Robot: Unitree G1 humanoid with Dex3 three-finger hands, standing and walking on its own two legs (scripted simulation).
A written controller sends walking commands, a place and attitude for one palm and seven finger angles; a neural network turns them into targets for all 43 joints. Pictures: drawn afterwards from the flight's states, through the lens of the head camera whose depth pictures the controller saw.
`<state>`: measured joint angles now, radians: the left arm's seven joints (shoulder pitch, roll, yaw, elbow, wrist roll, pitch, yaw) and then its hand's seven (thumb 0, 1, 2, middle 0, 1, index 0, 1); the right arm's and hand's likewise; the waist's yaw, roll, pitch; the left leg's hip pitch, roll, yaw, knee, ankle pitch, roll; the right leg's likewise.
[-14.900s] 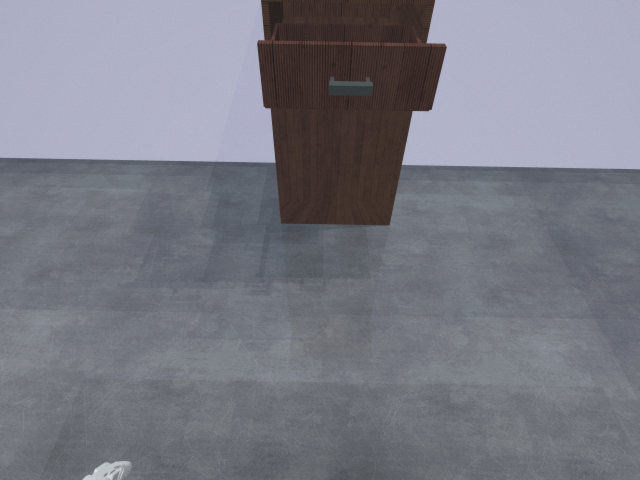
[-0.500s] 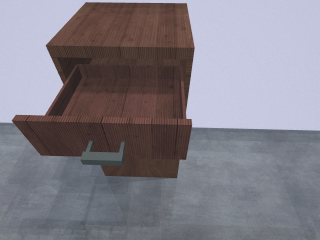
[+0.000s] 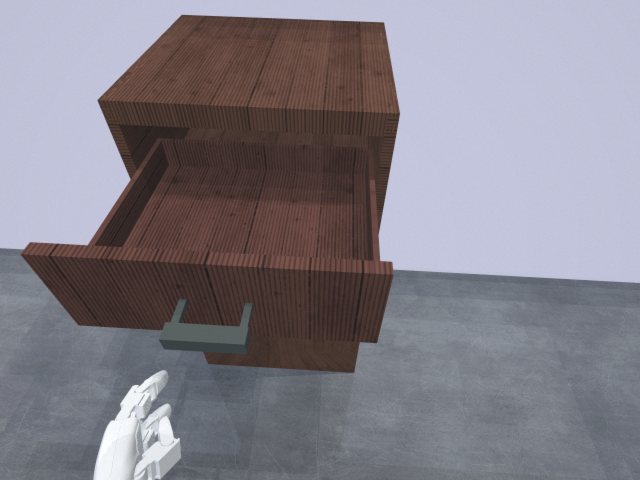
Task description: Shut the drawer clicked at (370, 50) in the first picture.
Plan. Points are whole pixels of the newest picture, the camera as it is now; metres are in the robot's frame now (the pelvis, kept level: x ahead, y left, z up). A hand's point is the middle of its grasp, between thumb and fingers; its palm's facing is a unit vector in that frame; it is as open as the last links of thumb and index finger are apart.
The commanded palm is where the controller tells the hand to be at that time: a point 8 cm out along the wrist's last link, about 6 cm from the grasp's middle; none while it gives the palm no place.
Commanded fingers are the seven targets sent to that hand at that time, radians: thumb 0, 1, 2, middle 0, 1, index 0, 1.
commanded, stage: raise the hand and make a fist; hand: left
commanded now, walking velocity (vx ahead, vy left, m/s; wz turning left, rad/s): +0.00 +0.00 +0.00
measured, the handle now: (210, 323) +0.30 +0.16 +0.05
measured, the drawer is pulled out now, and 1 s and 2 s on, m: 0.29 0.30 0.30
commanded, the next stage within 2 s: bring the fist close to the handle in 1.74 s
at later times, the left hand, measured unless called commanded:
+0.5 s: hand (203, 473) +0.14 +0.13 +0.02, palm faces -0.11 -0.99 -0.07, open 4.7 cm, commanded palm +0.09 +0.21 +0.03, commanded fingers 0.00 0.90 0.90 -0.88 -1.04 -0.88 -1.04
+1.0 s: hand (167, 469) +0.12 +0.15 +0.09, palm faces +0.01 -1.00 -0.06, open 3.1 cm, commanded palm +0.07 +0.19 +0.10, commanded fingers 0.00 0.90 0.90 -1.38 -1.58 -1.38 -1.58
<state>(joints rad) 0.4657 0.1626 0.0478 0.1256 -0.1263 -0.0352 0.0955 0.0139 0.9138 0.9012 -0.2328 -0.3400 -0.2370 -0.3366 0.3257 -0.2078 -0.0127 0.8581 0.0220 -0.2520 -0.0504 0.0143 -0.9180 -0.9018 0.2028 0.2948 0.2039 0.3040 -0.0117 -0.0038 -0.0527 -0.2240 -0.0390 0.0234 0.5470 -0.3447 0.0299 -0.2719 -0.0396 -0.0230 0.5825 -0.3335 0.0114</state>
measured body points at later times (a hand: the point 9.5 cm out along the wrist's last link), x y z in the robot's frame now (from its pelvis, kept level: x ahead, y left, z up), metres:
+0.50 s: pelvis -0.04 -0.04 -0.06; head +0.00 -0.05 +0.39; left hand +0.14 +0.19 +0.03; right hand +0.18 -0.24 -0.12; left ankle -0.04 +0.10 -0.73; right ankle -0.02 -0.13 -0.73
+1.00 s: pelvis -0.02 +0.00 -0.03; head -0.03 -0.01 +0.42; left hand +0.12 +0.20 +0.10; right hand +0.19 -0.22 -0.06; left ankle -0.04 +0.10 -0.73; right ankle -0.02 -0.13 -0.73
